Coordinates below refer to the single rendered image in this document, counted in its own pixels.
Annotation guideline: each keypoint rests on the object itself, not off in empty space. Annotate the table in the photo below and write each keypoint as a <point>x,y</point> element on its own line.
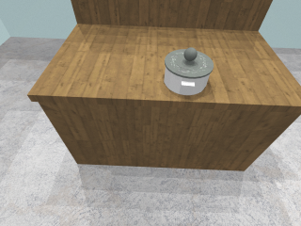
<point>104,90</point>

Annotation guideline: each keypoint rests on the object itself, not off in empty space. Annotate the knob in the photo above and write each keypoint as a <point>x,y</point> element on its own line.
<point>190,54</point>

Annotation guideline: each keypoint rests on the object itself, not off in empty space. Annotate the lid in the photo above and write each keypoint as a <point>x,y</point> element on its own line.
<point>200,67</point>

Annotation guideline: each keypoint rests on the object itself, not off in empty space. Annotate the pot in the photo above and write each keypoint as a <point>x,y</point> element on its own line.
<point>185,86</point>

